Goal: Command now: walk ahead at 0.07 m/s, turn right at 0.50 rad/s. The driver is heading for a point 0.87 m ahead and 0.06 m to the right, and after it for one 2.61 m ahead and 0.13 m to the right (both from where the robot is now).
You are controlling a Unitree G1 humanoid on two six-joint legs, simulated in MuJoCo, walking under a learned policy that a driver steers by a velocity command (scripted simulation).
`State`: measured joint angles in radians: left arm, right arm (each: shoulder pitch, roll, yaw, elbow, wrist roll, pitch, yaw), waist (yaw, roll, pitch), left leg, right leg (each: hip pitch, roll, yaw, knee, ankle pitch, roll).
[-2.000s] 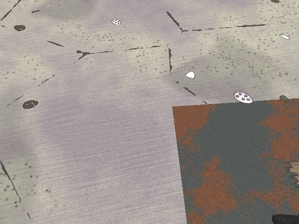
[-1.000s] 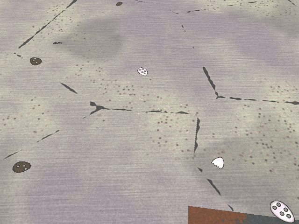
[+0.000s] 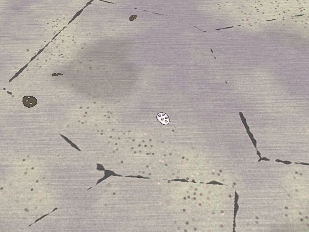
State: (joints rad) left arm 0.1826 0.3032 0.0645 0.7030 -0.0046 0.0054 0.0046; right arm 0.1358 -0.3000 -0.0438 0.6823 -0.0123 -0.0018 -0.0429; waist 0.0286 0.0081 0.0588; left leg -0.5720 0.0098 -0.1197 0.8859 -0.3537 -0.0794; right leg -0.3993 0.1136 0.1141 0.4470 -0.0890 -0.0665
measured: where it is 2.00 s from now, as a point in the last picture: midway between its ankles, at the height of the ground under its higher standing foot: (194, 205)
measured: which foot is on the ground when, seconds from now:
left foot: up 0.00-0.14, down 0.16-0.56, up 0.58-0.98, down 1.00-1.00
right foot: down 0.00-0.16, up 0.18-0.54, down 0.56-1.00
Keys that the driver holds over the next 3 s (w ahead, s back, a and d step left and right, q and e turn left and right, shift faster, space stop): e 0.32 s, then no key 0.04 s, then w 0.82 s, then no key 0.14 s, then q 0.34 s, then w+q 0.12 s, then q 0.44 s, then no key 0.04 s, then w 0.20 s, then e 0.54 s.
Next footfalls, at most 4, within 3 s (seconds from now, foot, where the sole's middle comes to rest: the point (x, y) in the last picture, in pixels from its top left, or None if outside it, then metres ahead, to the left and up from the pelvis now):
0.16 left None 0.13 0.15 -0.77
0.56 right None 0.04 -0.09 -0.77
1.00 left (158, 230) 0.43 0.04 -0.77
1.46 right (225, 194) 0.59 -0.24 -0.77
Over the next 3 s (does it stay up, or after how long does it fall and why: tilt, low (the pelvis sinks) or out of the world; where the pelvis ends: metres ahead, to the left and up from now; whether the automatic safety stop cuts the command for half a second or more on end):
stays up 0.72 -0.04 0.01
